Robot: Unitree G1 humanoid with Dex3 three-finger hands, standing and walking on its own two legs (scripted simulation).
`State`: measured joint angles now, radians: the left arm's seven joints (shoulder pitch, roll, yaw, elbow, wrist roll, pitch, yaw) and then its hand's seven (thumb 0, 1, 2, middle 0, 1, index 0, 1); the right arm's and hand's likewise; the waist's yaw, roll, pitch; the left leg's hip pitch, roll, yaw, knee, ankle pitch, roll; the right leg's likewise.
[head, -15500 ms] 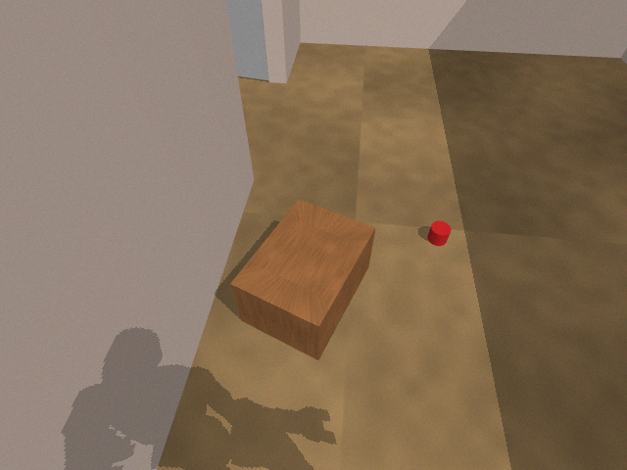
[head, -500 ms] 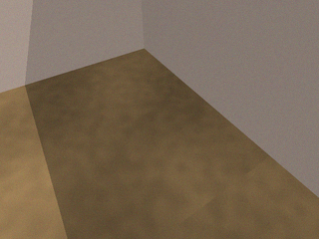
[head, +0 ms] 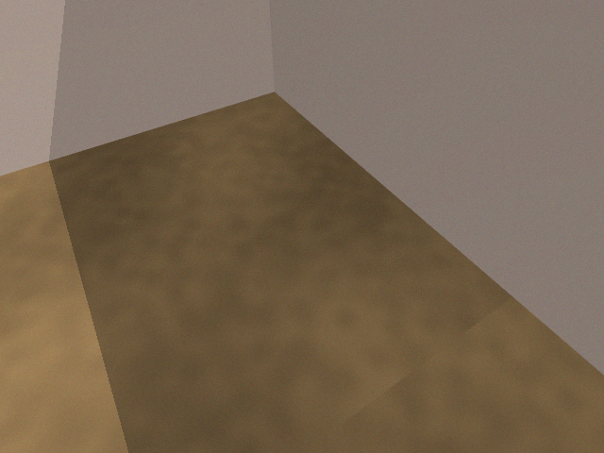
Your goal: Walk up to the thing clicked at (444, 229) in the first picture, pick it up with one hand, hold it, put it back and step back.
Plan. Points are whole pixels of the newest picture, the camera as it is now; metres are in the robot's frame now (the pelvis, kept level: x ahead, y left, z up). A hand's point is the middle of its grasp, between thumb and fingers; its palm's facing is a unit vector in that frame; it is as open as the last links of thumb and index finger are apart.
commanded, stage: stand
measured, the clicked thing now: out of the picture -0.07 +0.45 -0.75
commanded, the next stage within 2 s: walk up in 0.04 s
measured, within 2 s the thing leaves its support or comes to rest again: neither
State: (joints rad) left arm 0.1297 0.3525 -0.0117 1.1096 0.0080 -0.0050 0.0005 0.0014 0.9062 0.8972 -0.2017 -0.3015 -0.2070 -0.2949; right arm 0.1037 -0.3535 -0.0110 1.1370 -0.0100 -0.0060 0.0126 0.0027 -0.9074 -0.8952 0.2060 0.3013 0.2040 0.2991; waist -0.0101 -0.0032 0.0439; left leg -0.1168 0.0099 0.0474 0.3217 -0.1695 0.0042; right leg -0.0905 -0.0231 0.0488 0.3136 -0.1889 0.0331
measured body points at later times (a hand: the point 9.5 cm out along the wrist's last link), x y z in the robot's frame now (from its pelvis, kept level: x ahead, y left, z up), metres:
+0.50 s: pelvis -0.01 -0.09 +0.00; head +0.03 -0.09 +0.44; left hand -0.03 +0.24 -0.10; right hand +0.20 -0.36 -0.12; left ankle -0.07 +0.06 -0.68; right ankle +0.02 -0.17 -0.75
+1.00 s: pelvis +0.01 -0.05 -0.02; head +0.02 -0.01 +0.43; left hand -0.17 +0.23 -0.14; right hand +0.32 -0.17 -0.10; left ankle -0.06 +0.03 -0.75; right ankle +0.14 -0.15 -0.70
